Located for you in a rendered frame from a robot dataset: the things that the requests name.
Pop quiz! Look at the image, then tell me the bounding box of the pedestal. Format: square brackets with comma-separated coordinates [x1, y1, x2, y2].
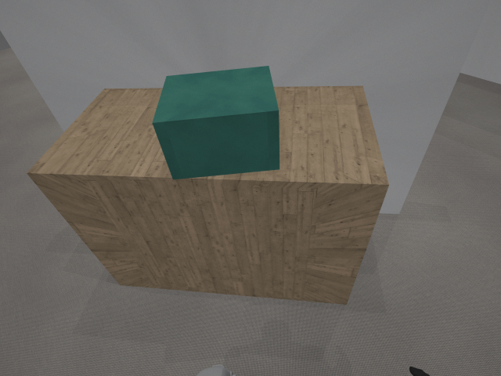
[27, 86, 389, 305]

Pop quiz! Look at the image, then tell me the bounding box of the carton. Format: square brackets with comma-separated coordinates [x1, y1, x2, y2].
[153, 66, 279, 179]

